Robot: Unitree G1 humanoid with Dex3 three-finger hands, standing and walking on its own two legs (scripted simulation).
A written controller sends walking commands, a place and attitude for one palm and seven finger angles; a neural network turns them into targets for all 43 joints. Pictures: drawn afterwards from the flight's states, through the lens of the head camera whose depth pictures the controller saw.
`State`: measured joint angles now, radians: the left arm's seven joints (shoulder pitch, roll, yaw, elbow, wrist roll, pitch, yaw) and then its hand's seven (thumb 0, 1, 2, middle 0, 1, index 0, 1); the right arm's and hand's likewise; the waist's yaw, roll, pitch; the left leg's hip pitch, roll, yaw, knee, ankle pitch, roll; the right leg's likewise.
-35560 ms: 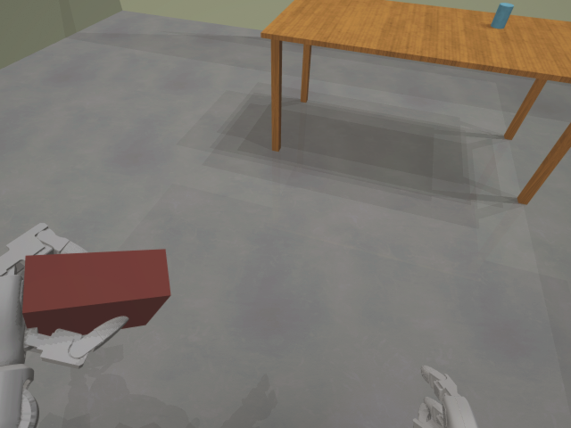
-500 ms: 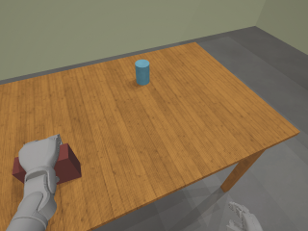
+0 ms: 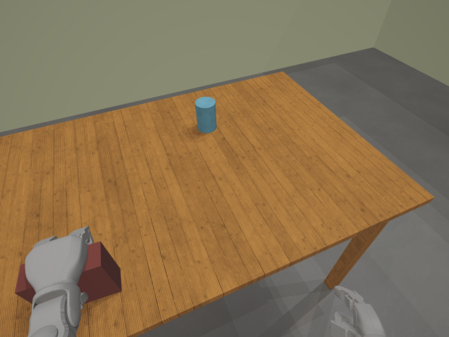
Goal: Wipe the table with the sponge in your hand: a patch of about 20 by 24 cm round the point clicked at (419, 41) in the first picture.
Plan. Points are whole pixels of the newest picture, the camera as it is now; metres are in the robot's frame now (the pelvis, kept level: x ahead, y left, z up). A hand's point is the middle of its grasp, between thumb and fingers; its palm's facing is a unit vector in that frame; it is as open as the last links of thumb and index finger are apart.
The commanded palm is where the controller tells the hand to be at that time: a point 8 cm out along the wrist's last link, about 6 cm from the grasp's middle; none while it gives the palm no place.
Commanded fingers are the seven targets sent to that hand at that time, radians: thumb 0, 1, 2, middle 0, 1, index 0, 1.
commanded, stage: wipe back along the first lane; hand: left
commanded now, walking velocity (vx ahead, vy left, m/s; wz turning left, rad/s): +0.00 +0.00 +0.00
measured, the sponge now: (79, 283) +0.21 +0.31 -0.04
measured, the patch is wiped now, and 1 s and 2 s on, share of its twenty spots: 1.00 1.00 1.00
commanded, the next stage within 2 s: lift the sponge slowly off the table in 0.68 s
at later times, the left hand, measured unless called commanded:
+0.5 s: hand (74, 289) +0.19 +0.29 -0.01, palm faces -0.05 -0.04 -1.00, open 9.4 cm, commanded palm +0.15 +0.27 +0.02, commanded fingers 0.00 0.10 1.30 -1.20 -1.60 -1.20 -1.60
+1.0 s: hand (73, 288) +0.19 +0.29 +0.00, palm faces -0.06 -0.06 -1.00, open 9.4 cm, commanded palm +0.16 +0.28 +0.04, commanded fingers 0.00 0.10 1.30 -1.20 -1.60 -1.20 -1.60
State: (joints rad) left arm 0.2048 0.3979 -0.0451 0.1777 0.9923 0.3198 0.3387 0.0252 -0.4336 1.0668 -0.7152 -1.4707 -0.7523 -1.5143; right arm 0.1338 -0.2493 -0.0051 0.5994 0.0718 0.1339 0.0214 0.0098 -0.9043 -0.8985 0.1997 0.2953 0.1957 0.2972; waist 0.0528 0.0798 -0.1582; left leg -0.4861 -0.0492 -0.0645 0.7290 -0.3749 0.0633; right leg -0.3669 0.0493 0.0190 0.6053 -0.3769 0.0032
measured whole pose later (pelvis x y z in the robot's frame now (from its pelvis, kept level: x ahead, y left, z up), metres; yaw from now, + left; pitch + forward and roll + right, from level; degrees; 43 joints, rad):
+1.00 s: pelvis -0.02 -0.02 +0.00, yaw +0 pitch +6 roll -2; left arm 0.21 0.39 -0.02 0.19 0.98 0.29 0.30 -0.01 -0.45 1.07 -0.75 -1.45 -0.78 -1.48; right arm 0.13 -0.25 -0.01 0.61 0.07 0.13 -0.03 0.01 -0.90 -0.90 0.20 0.30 0.20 0.30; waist 0.07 0.07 -0.14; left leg -0.48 -0.04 -0.07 0.73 -0.35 0.04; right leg -0.38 0.06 0.01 0.64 -0.37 -0.02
